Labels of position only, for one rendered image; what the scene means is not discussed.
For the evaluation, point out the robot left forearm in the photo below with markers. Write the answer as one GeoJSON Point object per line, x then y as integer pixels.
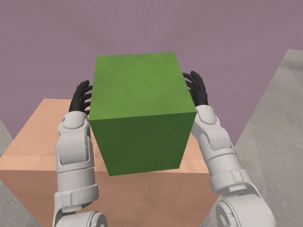
{"type": "Point", "coordinates": [74, 165]}

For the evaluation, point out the pedestal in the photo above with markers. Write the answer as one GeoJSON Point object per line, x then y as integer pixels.
{"type": "Point", "coordinates": [167, 198]}

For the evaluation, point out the robot left hand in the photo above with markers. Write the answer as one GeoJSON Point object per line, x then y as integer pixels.
{"type": "Point", "coordinates": [78, 102]}

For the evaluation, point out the robot left upper arm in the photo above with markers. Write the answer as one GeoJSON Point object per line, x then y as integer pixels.
{"type": "Point", "coordinates": [85, 219]}

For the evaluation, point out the carton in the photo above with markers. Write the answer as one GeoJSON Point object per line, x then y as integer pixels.
{"type": "Point", "coordinates": [141, 112]}

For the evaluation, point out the robot right upper arm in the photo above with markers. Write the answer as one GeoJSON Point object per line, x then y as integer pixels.
{"type": "Point", "coordinates": [243, 211]}

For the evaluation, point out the robot right hand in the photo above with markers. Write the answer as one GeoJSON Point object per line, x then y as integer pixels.
{"type": "Point", "coordinates": [197, 87]}

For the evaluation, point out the robot right forearm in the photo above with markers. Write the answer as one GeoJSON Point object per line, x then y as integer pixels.
{"type": "Point", "coordinates": [226, 172]}

